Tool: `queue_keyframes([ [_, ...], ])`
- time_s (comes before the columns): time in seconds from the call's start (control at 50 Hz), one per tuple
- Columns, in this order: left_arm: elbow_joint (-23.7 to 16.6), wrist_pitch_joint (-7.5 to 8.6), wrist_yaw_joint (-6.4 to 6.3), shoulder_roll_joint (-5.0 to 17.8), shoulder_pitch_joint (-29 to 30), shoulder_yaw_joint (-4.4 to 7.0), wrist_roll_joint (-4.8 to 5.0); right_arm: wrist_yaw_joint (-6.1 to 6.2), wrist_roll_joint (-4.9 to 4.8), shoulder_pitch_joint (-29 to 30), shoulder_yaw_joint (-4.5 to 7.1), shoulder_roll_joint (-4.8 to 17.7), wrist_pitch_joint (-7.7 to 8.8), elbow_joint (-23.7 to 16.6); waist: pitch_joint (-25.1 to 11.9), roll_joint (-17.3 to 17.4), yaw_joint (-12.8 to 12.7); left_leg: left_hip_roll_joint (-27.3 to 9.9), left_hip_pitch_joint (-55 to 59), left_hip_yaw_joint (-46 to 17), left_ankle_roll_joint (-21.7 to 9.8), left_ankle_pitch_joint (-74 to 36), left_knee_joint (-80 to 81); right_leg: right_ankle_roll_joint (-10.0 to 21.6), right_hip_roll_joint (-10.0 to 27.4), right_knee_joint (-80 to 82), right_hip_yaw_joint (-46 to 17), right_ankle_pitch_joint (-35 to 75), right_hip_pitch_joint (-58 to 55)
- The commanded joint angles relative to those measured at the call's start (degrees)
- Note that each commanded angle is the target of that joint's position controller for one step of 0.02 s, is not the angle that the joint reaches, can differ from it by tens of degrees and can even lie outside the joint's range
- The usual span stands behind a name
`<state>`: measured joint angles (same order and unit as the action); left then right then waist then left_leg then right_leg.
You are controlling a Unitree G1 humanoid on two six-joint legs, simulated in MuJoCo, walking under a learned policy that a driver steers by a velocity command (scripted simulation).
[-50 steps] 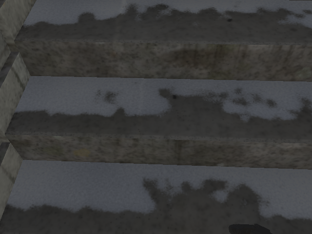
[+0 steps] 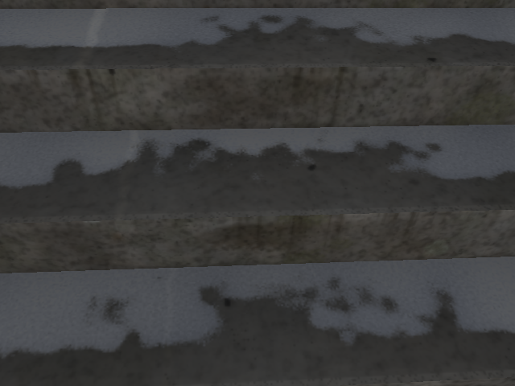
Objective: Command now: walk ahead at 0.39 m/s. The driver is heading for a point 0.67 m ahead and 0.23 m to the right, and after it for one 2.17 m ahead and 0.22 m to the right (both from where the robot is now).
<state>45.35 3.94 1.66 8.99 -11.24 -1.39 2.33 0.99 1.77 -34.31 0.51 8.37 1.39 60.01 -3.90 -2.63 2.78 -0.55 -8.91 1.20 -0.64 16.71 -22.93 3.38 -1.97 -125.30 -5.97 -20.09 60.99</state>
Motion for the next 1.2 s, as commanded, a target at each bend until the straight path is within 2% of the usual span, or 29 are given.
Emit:
queue_keyframes([
  [0.02, -10.29, 0.33, 0.24, -6.32, 8.39, -4.45, 0.1, 0.09, -0.44, 0.92, -0.85, 3.08, 0.96, -1.28, 12.13, 6.66, -2.51, -17.68, 2.04, -14.53, -10.48, 8.85, 12.94, -1.21, 5.13, -9.17, -2.86, -0.52, 30.12],
  [0.06, -16.69, 0.37, -0.05, -4.65, 15.57, -5.67, -1.0, 0.8, -2.03, 5.8, -0.86, 5.05, 1.55, -2.52, 13.9, 7.26, -4.22, -13.56, -12.11, -7.79, -8.3, 10.45, 18.39, -2.88, 9.74, 10.01, 3.41, 5.46, 21.42],
  [0.08, -18.24, 0.5, -0.16, -4.04, 18.97, -5.87, -1.7, 1.35, -2.14, 4.88, -0.86, 5.32, 1.83, -2.83, 12.4, 7.04, -2.73, -13.12, -17.75, -7.04, -9.14, 7.92, 22.33, -3.53, 11.21, 16.56, 7.91, 11.25, 13.08],
  [0.1, -21.81, 0.94, 0.15, -4.97, 24.82, -7.86, -2.17, 2.02, -3.64, 6.26, -0.36, 7.32, 1.41, -2.71, 9.57, 9.59, -2.93, -11.21, -29.78, -1.82, -9.15, -4.67, 32.82, -0.99, 12.42, 37.85, 13.8, 9.67, -12.12],
  [0.12, -22.43, 1.22, -0.15, -4.21, 27.95, -7.54, -1.99, 2.0, -4.49, -1.06, 0.09, 8.19, 1.13, -0.6, 4.63, 10.0, -0.45, -9.28, -26.5, -0.35, -9.28, -12.31, 30.95, -0.63, 9.79, 45.66, 18.24, 7.18, -25.71],
  [0.16, -16.48, 0.93, -0.88, 2.08, 9.92, -3.01, -0.47, 0.89, -2.32, -5.7, 0.47, 13.15, 1.56, 1.37, -7.85, 21.46, -7.5, -11.31, -3.2, 1.28, -7.95, -80.61, 12.09, 2.87, 0.35, 48.17, 18.98, -1.5, -38.52],
  [0.18, -12.95, 0.34, -0.67, 6.36, 0.92, -0.97, -1.95, 1.3, -2.63, -1.71, 1.33, 16.26, 0.68, 0.99, -9.77, 24.27, -12.61, -12.02, 10.33, 0.56, -5.32, -92.49, 1.73, 4.11, -0.07, 60.36, 14.38, -3.86, -35.29],
  [0.2, -10.15, 0.12, -0.28, 10.33, -5.7, 0.68, -3.52, 1.65, -2.62, 1.4, 1.71, 15.86, 0.82, -0.62, -12.62, 21.49, -14.73, -12.53, 9.92, -2.08, -4.15, -87.89, -9.29, 5.58, 2.98, 69.2, 2.98, -0.75, -41.45],
  [0.22, -4.9, -1.48, -0.12, 17.0, -13.89, 3.29, -4.99, 0.87, -1.02, -2.6, 0.69, 8.18, 1.48, -2.36, -18.88, -6.72, -12.86, -4.04, -11.0, -1.4, -1.81, -53.22, -27.77, 13.37, 17.36, 85.6, -22.92, 10.11, -58.64],
  [0.24, -1.93, -3.1, -1.19, 18.4, -18.88, 3.97, -6.49, -0.88, -0.63, -2.96, 0.43, 3.61, 2.74, -0.54, -24.6, -15.85, -12.7, 5.84, -18.68, -8.77, -0.27, -5.76, -55.64, 18.01, 25.64, 108.03, -50.43, -1.12, -60.21],
  [0.26, -1.3, -3.11, -1.42, 14.25, -12.23, 3.12, -6.32, -2.83, -2.32, 2.45, 0.55, -0.18, 3.59, -2.6, -18.5, -10.21, -9.75, 5.23, -25.46, -18.03, -0.87, -4.78, -76.55, 13.11, 25.95, 109.72, -48.65, -12.22, -50.18],
  [0.28, 0.23, -3.99, -0.99, 9.92, -3.82, 2.11, -4.04, -3.35, -2.82, 12.71, -0.57, -3.09, 2.44, -8.0, -8.04, -9.51, -6.85, 3.31, -32.56, -13.44, -2.2, -6.89, -85.37, 8.26, 23.5, 107.75, -38.21, -16.31, -40.0],
  [0.3, 2.43, -3.81, -0.3, 4.22, 1.3, 0.82, -3.67, -2.84, -2.36, 17.16, -1.33, -4.29, 1.47, -11.17, 1.13, -5.88, -3.6, 1.28, -38.31, -11.65, -3.82, -7.73, -88.07, 5.22, 21.01, 101.81, -24.53, -16.19, -30.92],
  [0.32, 5.11, -2.91, -0.01, 1.5, 3.13, 0.67, -4.25, -2.0, -1.7, 18.18, -0.58, -0.54, 1.25, -12.81, 4.11, -2.3, -1.22, 0.79, -38.01, -11.64, -5.26, -10.55, -89.22, 3.31, 18.08, 100.35, -14.88, -8.94, -27.78],
  [0.36, 8.86, -1.77, 0.61, -3.16, 2.47, -0.21, -4.47, -1.53, -2.58, 12.55, -0.91, -0.54, 0.75, -11.83, 5.13, -0.62, 2.18, 2.73, -39.33, -13.49, -7.91, -14.52, -90.89, 2.07, 14.47, 99.56, -5.76, -1.78, -28.07],
  [0.4, 9.4, -1.38, 0.69, -3.49, -0.24, -0.59, -4.9, -0.58, -2.17, 12.25, -2.51, -3.06, 0.55, -12.15, 5.34, -0.15, 2.54, 4.0, -44.89, -14.54, -8.35, -18.74, -89.02, 0.95, 13.79, 99.49, 1.46, 10.71, -31.37],
  [0.48, 9.18, -1.42, -0.51, -3.33, -1.09, -2.21, -7.24, 0.88, -0.57, 13.13, -2.59, -1.0, -1.72, -9.62, 0.82, 0.11, 2.2, 4.4, -43.59, -8.65, -3.15, -24.51, -87.6, 3.97, 13.0, 101.69, 7.44, 15.67, -30.01],
  [0.52, 9.45, -1.22, -1.13, -1.16, -1.86, -2.16, -6.84, 1.44, -0.52, 13.78, -2.32, -0.2, -2.34, -9.06, 1.2, -1.63, 1.45, 3.0, -44.58, -8.62, -1.03, -24.19, -85.82, 5.24, 13.57, 103.41, 6.74, 11.77, -30.88],
  [0.58, 10.19, -1.42, -2.86, -1.74, -3.97, -2.19, -5.8, 2.02, -0.1, 17.32, -1.99, 0.54, -2.65, -8.45, 1.48, -0.72, -1.15, 0.04, -44.14, -7.46, 1.29, -23.61, -76.38, 6.11, 13.6, 104.98, 4.96, 9.05, -37.7],
  [0.64, 10.15, -1.68, -3.83, -0.94, -1.82, -1.44, -5.96, 1.42, 0.72, 21.62, -3.25, -3.04, -3.32, -9.12, 1.92, -1.01, -1.99, -4.75, -36.49, -4.36, 2.83, -18.8, -58.56, 6.95, 15.23, 108.01, 0.64, 21.89, -41.52],
  [0.68, 9.75, -2.66, -4.29, -0.27, -1.84, -1.06, -5.29, 0.97, -0.48, 21.75, -3.56, -2.5, -3.81, -7.74, 1.88, -1.28, -2.71, -6.06, -25.64, -1.18, 3.27, -8.48, -36.46, 6.95, 15.22, 107.87, 3.04, 29.24, -43.4],
  [0.72, 12.15, -4.04, -4.52, 0.81, -9.98, -0.36, -3.75, 0.98, -1.57, 24.08, -2.76, -0.04, -4.41, -7.03, 3.8, -4.72, -5.9, -1.69, -17.5, 3.64, 2.84, 4.71, -17.39, 6.75, 16.15, 105.31, 1.71, 39.12, -48.45],
  [0.76, 12.99, -4.36, -4.04, 4.57, -12.47, 1.04, -1.44, 0.93, -1.09, 19.95, -1.91, 2.59, -3.86, -4.34, 6.24, -3.38, -5.14, -2.28, -13.08, 0.72, 0.46, -9.41, 3.75, 4.89, 14.28, 100.91, 1.17, 39.1, -53.7],
  [0.78, 13.26, -3.33, -3.2, 6.12, -14.65, 1.84, -1.89, 1.21, -0.15, 16.79, -0.77, 7.3, -3.69, -3.23, 2.77, 2.5, -6.2, -5.41, -4.36, -3.5, -0.72, -30.59, 0.91, 3.98, 11.29, 98.48, 3.65, 40.06, -51.51],
  [0.8, 14.2, -2.33, -2.02, 4.77, -17.52, 1.94, -2.51, 1.25, -0.11, 16.62, -0.92, 7.31, -3.78, -3.12, -1.58, 8.16, -7.85, -6.94, 6.48, -5.01, -3.38, -48.57, -4.23, 2.62, 9.51, 99.77, 3.77, 30.57, -45.29],
  [0.82, 15.28, -2.14, -1.58, 1.64, -17.2, 1.15, -2.31, 0.8, -0.59, 19.0, -1.67, 3.53, -3.73, -3.29, -1.89, 9.63, -7.39, -6.4, 5.03, -3.84, -5.09, -42.6, -5.69, 1.28, 8.02, 104.03, 5.72, 24.15, -45.49],
  [0.86, 15.01, -3.49, -2.18, 3.42, -9.25, 1.32, -2.58, 0.15, -0.7, 17.57, -1.39, 1.98, -3.34, -2.72, 1.42, 4.99, -2.93, -4.59, -2.73, -3.92, -5.17, -26.5, -1.8, -0.08, 5.9, 103.33, 8.87, 19.27, -50.56],
  [0.92, 14.71, -4.67, -2.69, 4.02, -9.96, 1.49, -3.91, 0.45, -1.12, 19.6, -0.37, 5.66, -2.12, -2.64, -0.2, 4.56, -4.88, -4.36, -1.6, -3.39, -4.87, -26.9, -1.81, -0.08, 6.17, 103.73, 8.49, 20.67, -52.94],
  [1.2, 17.2, -5.71, -4.23, 3.57, -10.06, 1.9, -3.02, 0.6, -0.77, 18.84, 0.01, 4.3, -2.11, -1.45, 5.08, 3.35, -4.05, -3.95, -2.43, -4.27, -4.91, -19.63, 1.98, -1.47, 7.0, 104.14, 8.74, 10.77, -50.13],
])
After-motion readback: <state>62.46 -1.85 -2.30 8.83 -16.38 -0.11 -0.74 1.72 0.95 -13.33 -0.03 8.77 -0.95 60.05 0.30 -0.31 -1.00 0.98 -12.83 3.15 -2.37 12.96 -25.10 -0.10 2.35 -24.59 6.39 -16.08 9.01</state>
